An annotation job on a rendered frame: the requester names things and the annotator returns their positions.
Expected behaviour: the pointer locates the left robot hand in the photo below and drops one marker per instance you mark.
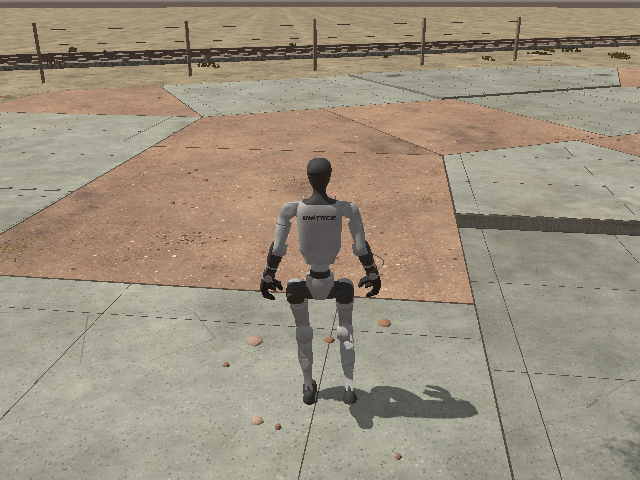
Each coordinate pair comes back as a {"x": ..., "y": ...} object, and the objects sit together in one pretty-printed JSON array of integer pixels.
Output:
[{"x": 264, "y": 286}]

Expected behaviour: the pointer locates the left robot forearm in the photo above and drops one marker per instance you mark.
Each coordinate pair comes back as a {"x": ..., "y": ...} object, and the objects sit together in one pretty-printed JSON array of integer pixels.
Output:
[{"x": 271, "y": 266}]

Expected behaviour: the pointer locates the right robot shin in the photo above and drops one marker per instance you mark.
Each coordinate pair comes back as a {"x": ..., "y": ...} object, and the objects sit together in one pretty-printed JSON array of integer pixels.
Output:
[{"x": 348, "y": 359}]

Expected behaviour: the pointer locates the robot right upper arm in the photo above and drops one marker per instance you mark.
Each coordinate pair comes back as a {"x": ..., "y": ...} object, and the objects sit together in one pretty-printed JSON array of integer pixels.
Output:
[{"x": 351, "y": 211}]

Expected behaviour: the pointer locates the robot left upper arm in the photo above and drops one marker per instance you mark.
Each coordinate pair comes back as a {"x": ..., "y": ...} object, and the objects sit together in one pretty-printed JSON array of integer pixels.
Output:
[{"x": 288, "y": 211}]

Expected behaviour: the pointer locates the right robot forearm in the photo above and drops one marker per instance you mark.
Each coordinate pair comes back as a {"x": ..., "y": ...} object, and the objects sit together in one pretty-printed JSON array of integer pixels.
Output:
[{"x": 368, "y": 264}]

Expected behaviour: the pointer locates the left robot foot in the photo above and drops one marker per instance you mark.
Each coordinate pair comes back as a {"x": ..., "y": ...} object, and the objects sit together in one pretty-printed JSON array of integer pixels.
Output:
[{"x": 309, "y": 396}]

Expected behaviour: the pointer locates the right robot hand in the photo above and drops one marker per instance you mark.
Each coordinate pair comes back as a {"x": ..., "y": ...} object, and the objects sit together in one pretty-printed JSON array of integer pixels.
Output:
[{"x": 368, "y": 283}]

